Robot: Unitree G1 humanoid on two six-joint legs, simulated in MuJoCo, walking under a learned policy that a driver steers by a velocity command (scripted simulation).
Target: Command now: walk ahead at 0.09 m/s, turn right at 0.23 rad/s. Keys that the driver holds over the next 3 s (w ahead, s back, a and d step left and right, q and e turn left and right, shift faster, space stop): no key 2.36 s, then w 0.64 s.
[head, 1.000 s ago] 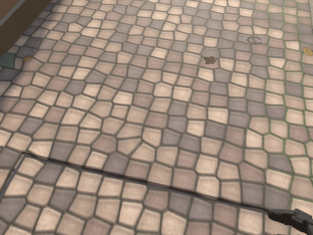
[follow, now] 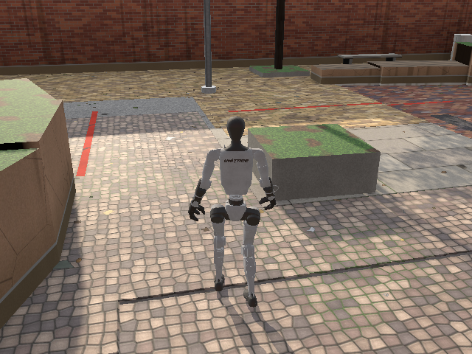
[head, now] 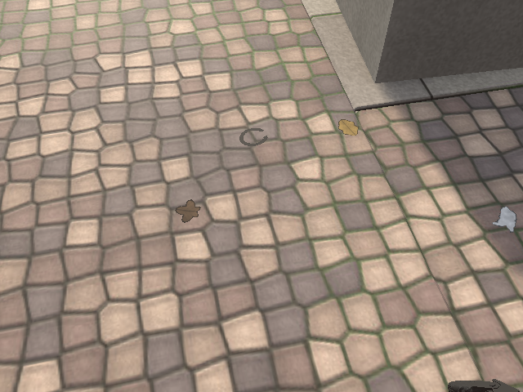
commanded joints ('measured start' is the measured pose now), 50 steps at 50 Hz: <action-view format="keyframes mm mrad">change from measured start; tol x16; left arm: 1 43 127 33 -52 0 13 -8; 12 76 82 10 24 38 24 -41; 15 -151 79 0 -27 58 -3 -26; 50 176 7 -22 342 21 -13 -7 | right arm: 1 99 -147 -44 -42 22 7 -13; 50 -14 -64 -39 353 42 64 -49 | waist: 1 -51 124 -218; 10 -2 161 -153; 14 -63 -196 -63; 50 -25 -11 -29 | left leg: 1 392 363 -431 -195 221 253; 10 131 188 -167 -170 -130 154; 13 -38 41 -11 217 -432 -32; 19 215 89 -53 -51 -7 -52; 50 216 87 -30 -74 -41 -39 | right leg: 1 -227 -41 -9 391 -164 48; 11 252 -97 -146 -445 287 -20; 13 171 -337 111 -511 410 -104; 14 -61 -395 150 -577 204 -200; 17 -69 -231 34 -569 85 -90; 30 210 -203 -33 -485 707 -13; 50 138 -175 -43 -544 466 9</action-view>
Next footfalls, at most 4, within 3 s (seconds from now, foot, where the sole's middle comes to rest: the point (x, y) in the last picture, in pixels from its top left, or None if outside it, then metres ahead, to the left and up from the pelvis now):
0.22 right None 0.06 -0.12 -0.78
2.70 left None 0.24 0.13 -0.75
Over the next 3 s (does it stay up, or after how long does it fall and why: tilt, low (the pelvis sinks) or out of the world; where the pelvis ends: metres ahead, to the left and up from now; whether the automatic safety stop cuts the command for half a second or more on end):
stays up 0.29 0.06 0.03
